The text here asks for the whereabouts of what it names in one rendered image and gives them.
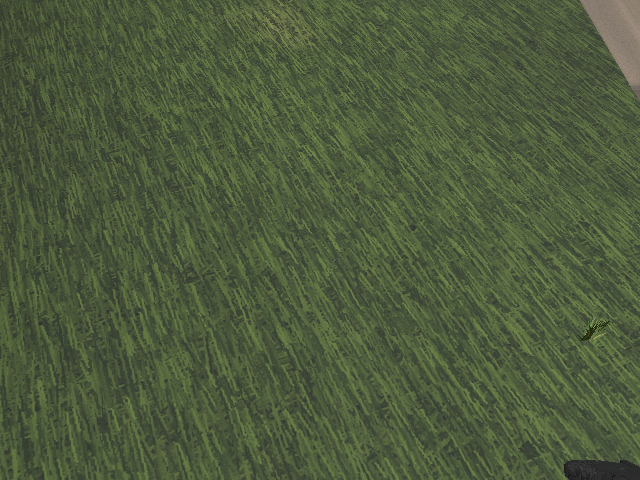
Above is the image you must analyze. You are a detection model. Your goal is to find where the right robot hand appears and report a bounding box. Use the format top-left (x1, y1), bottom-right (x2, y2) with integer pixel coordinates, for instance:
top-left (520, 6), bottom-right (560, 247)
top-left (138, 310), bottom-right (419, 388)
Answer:
top-left (564, 460), bottom-right (640, 480)

